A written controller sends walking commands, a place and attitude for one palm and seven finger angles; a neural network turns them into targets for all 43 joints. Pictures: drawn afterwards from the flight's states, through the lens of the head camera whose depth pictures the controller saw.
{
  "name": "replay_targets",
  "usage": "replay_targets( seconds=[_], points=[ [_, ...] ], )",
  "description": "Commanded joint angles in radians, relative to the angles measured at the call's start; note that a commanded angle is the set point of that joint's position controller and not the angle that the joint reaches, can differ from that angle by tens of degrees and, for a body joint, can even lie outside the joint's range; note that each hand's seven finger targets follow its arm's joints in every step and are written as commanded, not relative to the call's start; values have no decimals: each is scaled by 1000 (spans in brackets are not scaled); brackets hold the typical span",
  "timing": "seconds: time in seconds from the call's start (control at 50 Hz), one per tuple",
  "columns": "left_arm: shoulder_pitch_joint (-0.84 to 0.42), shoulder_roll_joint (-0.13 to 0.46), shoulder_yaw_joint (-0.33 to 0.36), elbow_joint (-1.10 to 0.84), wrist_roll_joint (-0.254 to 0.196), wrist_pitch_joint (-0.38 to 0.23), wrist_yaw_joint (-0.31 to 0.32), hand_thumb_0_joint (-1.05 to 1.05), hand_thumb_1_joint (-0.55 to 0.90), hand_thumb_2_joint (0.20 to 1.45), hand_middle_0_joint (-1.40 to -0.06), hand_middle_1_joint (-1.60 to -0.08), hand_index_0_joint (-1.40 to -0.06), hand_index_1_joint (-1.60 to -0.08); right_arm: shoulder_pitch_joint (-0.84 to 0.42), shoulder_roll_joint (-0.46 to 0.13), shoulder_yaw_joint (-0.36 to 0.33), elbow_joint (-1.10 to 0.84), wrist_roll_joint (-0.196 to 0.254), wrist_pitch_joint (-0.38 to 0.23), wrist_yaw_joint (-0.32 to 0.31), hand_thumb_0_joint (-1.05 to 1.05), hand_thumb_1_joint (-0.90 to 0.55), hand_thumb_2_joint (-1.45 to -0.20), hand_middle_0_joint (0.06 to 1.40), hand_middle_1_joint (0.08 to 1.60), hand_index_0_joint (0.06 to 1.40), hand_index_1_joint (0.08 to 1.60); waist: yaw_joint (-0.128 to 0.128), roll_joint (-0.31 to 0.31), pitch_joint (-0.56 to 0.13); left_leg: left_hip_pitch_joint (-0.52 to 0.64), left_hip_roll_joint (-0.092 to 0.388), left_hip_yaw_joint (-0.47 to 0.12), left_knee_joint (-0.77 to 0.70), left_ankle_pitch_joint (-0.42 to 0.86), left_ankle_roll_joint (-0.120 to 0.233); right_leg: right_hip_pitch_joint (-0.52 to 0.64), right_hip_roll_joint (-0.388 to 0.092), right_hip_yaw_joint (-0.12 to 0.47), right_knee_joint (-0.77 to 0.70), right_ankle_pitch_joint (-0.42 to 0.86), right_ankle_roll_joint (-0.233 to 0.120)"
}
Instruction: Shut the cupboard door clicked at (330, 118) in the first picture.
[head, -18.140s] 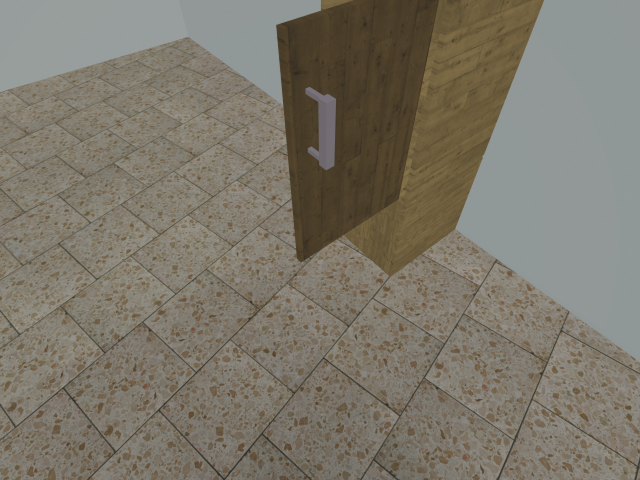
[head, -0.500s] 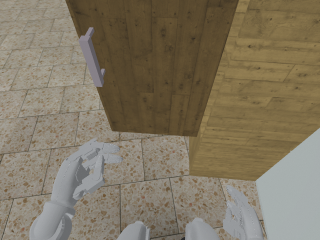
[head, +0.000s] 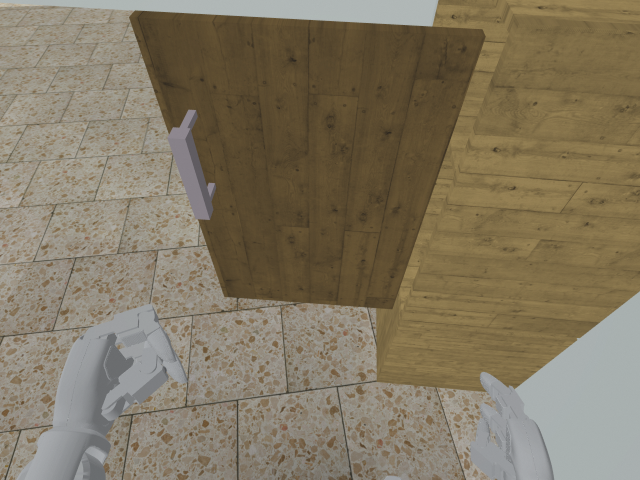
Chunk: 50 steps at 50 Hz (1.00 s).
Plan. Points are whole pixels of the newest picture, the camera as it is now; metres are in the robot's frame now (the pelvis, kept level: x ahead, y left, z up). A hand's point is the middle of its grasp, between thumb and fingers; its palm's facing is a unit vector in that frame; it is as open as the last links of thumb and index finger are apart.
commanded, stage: raise the hand and make a fist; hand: left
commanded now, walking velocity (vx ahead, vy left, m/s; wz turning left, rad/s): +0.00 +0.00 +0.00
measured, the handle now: (197, 167) +0.49 +0.21 +0.11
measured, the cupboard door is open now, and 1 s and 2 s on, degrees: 91 91 91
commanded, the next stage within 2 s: bring the fist close to the handle in 0.72 s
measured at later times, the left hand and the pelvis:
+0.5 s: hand (176, 342) +0.23 +0.16 +0.11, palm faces +0.00 -1.00 -0.03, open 3.1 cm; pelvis +0.00 -0.02 +0.02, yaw +1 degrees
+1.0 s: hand (166, 335) +0.24 +0.17 +0.12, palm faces +0.06 -1.00 -0.05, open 3.2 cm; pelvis -0.01 -0.02 +0.02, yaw +1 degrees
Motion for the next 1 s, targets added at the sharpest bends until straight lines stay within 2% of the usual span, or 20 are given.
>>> replay_targets(
  seconds=[0.0, 0.08, 0.14, 0.24, 0.32, 0.36, 0.44, 0.5, 0.54, 0.62, 0.64, 0.66, 0.72, 0.74, 0.78, 0.8, 0.84, 0.92, 0.94, 0.98],
  points=[
    [-87, 53, 34, -206, -15, -86, -5, 0, 900, 900, -1300, -1500, -1300, -1500, -4, -131, -39, -120, 6, -46, 5, 0, -900, -900, 200, 300, 200, 300, -13, 35, -124, 60, 27, -75, -179, 524, -72, 187, 25, 6, -84, 322, -11],
    [-135, 80, 5, -155, 9, -23, -69, 0, 900, 900, -1300, -1500, -1300, -1500, -2, -147, -39, -114, 13, -52, -1, 0, -900, -900, 200, 300, 200, 300, -25, 23, -123, 73, 22, -73, -198, 451, -51, 213, 17, 22, -130, 300, -10],
    [-167, 162, 96, -155, -4, 13, -82, 0, 900, 900, -1300, -1500, -1300, -1500, -24, -146, -32, -114, 15, -50, -11, 0, -900, -900, 200, 300, 200, 300, -1, -4, -138, 69, 13, -68, -222, 405, -39, 277, 11, 33, -159, 290, -13],
    [-212, 193, 200, -215, -57, -14, -46, 0, 900, 900, -1300, -1500, -1300, -1500, -51, -118, -17, -107, 12, -55, -18, 0, -900, -900, 200, 300, 200, 300, 36, 7, -195, 104, 6, -54, -251, 459, -43, 384, 6, 45, -175, 364, -13],
    [-227, 106, 121, -128, -62, -18, -59, 0, 900, 900, -1300, -1500, -1300, -1500, -49, -124, -16, -71, 16, -71, -14, 0, -900, -900, 200, 300, 200, 300, 8, 6, -99, 108, 7, -46, -268, 424, -43, 335, 6, 40, -206, 344, -6],
    [-190, 69, 77, -47, -61, 11, -93, 0, 900, 900, -1300, -1500, -1300, -1500, -47, -133, -22, -66, 19, -74, -14, 0, -900, -900, 200, 300, 200, 300, 0, -45, -65, 84, 7, -40, -264, 391, -34, 333, -4, 60, -233, 325, 0],
    [-186, 127, 95, -38, -44, 56, -123, 0, 900, 900, -1300, -1500, -1300, -1500, -56, -145, -31, -77, 24, -77, -20, 0, -900, -900, 200, 300, 200, 300, 10, -74, -66, 67, 2, -32, -270, 340, -25, 353, -19, 96, -270, 231, 4],
    [-236, 177, 162, -146, -40, 18, -91, 0, 900, 900, -1300, -1500, -1300, -1500, -72, -131, -30, -86, 16, -83, -18, 0, -900, -900, 200, 300, 200, 300, 32, -32, -147, 88, -4, -27, -277, 355, -25, 399, -26, 109, -263, 230, 5],
    [-248, 211, 205, -186, -45, -26, -52, 0, 900, 900, -1300, -1500, -1300, -1500, -74, -123, -25, -80, 9, -86, -17, 0, -900, -900, 200, 300, 200, 300, 38, -24, -151, 88, -1, -31, -278, 361, -27, 409, -22, 110, -256, 234, 3],
    [-245, 133, 152, -153, -46, -91, -26, 0, 900, 900, -1300, -1500, -1300, -1500, -73, -117, -25, -51, 12, -100, -8, 0, -900, -900, 200, 300, 200, 300, 20, 26, -99, 99, -2, -25, -282, 338, -33, 353, -11, 91, -253, 220, -2],
    [-246, 128, 129, -126, -40, -89, -33, 0, 900, 900, -1300, -1500, -1300, -1500, -70, -124, -24, -46, 11, -98, -7, 0, -900, -900, 200, 300, 200, 300, 5, 0, -82, 89, 1, -26, -276, 326, -28, 345, -12, 97, -261, 204, 0],
    [-239, 109, 103, -103, -34, -82, -45, 0, 900, 900, -1300, -1500, -1300, -1500, -69, -126, -26, -43, 14, -99, -6, 0, -900, -900, 200, 300, 200, 300, 3, 20, -63, 90, 0, -25, -282, 307, -29, 326, -12, 93, -267, 179, -1],
    [-208, 96, 63, -35, -29, -32, -86, 0, 900, 900, -1300, -1500, -1300, -1500, -65, -138, -28, -48, 22, -101, -11, 0, -900, -900, 200, 300, 200, 300, -2, -7, -11, 70, -1, -27, -291, 247, -26, 296, -16, 102, -301, 85, 1],
    [-196, 105, 63, -14, -30, -12, -99, 0, 900, 900, -1300, -1500, -1300, -1500, -66, -144, -30, -51, 24, -99, -14, 0, -900, -900, 200, 300, 200, 300, -4, -56, -8, 63, 2, -31, -288, 242, -21, 303, -17, 112, -311, 64, 4],
    [-223, 134, 90, -59, -33, 6, -108, 0, 900, 900, -1300, -1500, -1300, -1500, -74, -143, -33, -64, 26, -99, -20, 0, -900, -900, 200, 300, 200, 300, 8, -60, -52, 71, -1, -28, -290, 241, -19, 324, -23, 121, -317, 42, 8],
    [-233, 154, 122, -81, -37, 6, -102, 0, 900, 900, -1300, -1500, -1300, -1500, -76, -140, -33, -68, 23, -101, -22, 0, -900, -900, 200, 300, 200, 300, 18, -60, -88, 81, -3, -30, -292, 260, -19, 345, -23, 119, -310, 64, 8],
    [-329, 195, 163, -120, -41, -14, -75, 0, 900, 900, -1300, -1500, -1300, -1500, -82, -138, -26, -58, 17, -101, -27, 0, -900, -900, 200, 300, 200, 300, 10, -52, -90, 85, 0, -34, -292, 268, -20, 349, -19, 112, -300, 73, 9],
    [-438, 151, 151, -97, -39, -78, -28, 0, 900, 900, -1300, -1500, -1300, -1500, -80, -123, -20, -22, 14, -116, -24, 0, -900, -900, 200, 300, 200, 300, -1, 10, -108, 129, 1, -43, -302, 300, -27, 320, -4, 71, -259, 152, 1],
    [-436, 168, 159, -58, -37, -78, -29, 0, 900, 900, -1300, -1500, -1300, -1500, -74, -131, -19, -14, 12, -113, -23, 0, -900, -900, 200, 300, 200, 300, -4, -20, -97, 112, 5, -46, -299, 300, -25, 321, -2, 72, -259, 153, 1],
    [-491, 135, 108, 17, -24, -69, -49, 0, 900, 900, -1300, -1500, -1300, -1500, -70, -136, -21, 4, 16, -111, -24, 0, -900, -900, 200, 300, 200, 300, -20, 3, -77, 111, 2, -45, -303, 286, -28, 298, -4, 68, -258, 154, 1]
  ],
)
